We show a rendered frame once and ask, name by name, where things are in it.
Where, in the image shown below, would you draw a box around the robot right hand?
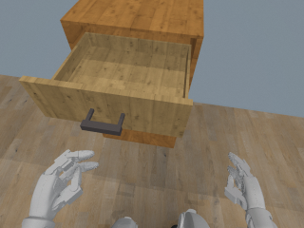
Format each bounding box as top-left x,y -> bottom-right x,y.
224,152 -> 266,212

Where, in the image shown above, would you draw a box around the cabinet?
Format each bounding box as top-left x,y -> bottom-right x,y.
60,0 -> 204,148

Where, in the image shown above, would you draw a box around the robot thigh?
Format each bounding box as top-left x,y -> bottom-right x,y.
178,212 -> 210,228
111,218 -> 138,228

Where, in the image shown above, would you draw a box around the left robot forearm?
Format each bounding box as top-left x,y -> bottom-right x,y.
21,217 -> 55,228

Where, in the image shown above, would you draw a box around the robot left thigh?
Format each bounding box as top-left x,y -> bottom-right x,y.
111,218 -> 138,228

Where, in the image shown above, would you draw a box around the right robot forearm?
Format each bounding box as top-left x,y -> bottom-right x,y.
245,207 -> 277,228

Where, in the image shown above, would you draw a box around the robot left hand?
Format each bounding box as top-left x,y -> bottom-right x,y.
28,149 -> 99,220

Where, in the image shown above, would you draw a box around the drawer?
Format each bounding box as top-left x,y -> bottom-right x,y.
19,32 -> 193,138

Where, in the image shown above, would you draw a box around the handle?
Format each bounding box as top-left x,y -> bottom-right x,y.
80,108 -> 125,136

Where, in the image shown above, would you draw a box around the robot right thigh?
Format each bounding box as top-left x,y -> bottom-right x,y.
178,212 -> 210,228

